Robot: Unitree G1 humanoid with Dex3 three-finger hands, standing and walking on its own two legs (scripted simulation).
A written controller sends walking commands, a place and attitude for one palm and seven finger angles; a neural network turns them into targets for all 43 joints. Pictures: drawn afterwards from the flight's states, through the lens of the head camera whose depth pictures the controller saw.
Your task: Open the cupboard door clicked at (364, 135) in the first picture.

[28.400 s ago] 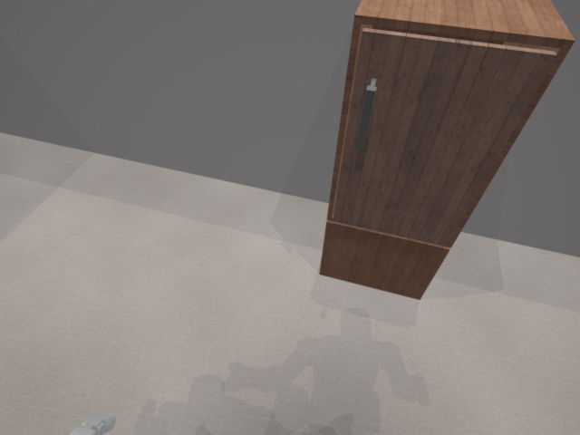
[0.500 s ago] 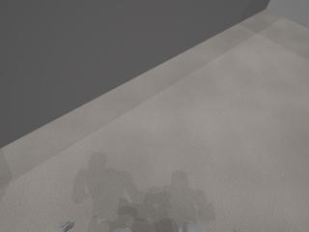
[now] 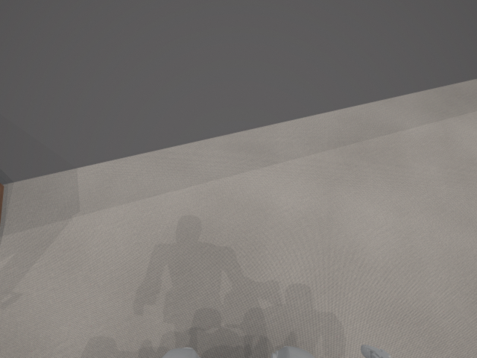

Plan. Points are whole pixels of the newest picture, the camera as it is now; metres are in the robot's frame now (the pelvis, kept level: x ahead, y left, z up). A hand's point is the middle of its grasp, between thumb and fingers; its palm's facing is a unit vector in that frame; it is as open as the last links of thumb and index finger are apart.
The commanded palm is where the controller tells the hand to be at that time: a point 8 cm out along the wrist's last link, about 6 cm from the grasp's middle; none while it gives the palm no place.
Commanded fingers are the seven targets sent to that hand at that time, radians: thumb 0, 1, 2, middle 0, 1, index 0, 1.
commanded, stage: turn to face it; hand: left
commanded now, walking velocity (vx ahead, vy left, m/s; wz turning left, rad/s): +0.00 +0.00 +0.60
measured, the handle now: out of the picture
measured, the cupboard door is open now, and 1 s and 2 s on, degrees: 48 48 48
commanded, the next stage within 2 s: take the last steps up to it in 1.88 s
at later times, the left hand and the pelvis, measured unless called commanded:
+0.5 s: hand out of the picture +0.01 +0.17 -0.15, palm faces +0.30 -0.92 -0.24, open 7.4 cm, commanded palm none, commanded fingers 0.00 0.90 0.90 -0.20 -0.30 -0.20 -0.30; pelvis +0.00 -0.04 +0.01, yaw +18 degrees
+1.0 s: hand out of the picture -0.02 +0.17 -0.14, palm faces +0.56 -0.77 -0.31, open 7.4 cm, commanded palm none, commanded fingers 0.00 0.90 0.90 -0.20 -0.30 -0.20 -0.30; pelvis +0.01 -0.07 +0.01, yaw +36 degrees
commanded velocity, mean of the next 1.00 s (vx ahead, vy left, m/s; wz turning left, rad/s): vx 0.00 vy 0.00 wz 0.60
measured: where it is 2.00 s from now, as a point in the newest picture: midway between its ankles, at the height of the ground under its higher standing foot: outside the picture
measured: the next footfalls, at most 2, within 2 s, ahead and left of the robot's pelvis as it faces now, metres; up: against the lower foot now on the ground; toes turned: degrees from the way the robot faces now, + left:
right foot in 0.26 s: +0.07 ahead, -0.15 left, +0.00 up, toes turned +7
left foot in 0.60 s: +0.00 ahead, +0.10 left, +0.00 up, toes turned +26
